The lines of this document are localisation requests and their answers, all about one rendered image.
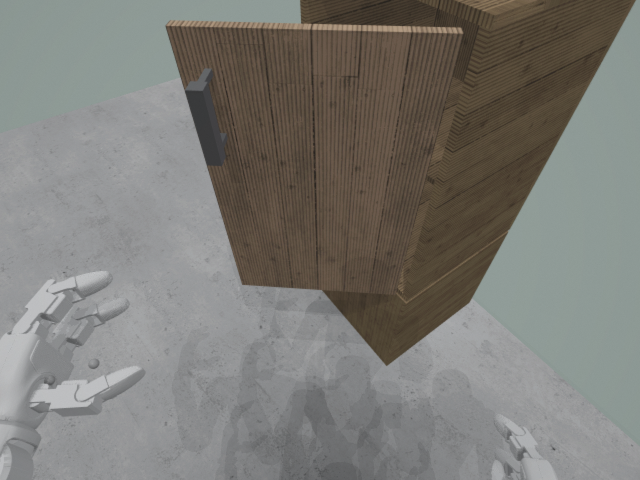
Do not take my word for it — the handle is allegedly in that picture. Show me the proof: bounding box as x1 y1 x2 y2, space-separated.
185 68 228 166

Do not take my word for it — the cupboard door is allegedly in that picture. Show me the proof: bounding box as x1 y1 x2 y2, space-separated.
166 20 464 295

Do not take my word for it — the robot right hand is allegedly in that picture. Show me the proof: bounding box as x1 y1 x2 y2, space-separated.
490 414 558 480

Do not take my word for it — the robot left forearm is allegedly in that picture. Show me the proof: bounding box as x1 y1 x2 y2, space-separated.
0 420 41 480

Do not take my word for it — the robot left hand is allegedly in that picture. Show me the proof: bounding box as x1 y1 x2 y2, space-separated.
0 271 146 429

